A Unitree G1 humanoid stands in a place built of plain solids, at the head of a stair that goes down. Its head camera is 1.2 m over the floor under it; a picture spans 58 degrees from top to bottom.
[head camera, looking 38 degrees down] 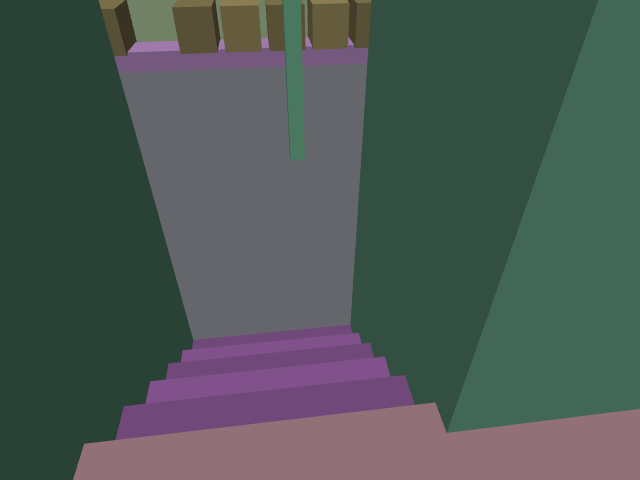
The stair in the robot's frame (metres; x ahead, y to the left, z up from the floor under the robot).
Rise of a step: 0.20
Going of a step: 0.24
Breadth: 1.02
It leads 7 degrees to the left of straight ahead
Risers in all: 6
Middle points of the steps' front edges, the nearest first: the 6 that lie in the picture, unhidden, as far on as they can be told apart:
0.67 0.16 0.00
0.91 0.19 -0.20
1.15 0.22 -0.40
1.38 0.25 -0.61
1.62 0.28 -0.81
1.86 0.31 -1.01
